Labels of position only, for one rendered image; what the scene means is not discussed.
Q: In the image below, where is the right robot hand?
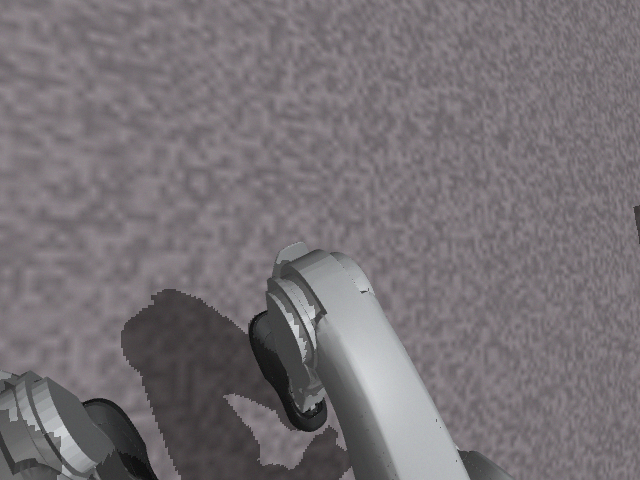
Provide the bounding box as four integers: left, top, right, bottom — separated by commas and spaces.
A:
454, 443, 516, 480

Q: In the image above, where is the left robot foot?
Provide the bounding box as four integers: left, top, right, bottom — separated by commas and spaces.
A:
82, 398, 158, 480

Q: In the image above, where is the right robot foot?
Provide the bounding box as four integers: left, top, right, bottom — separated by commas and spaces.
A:
249, 310, 327, 432

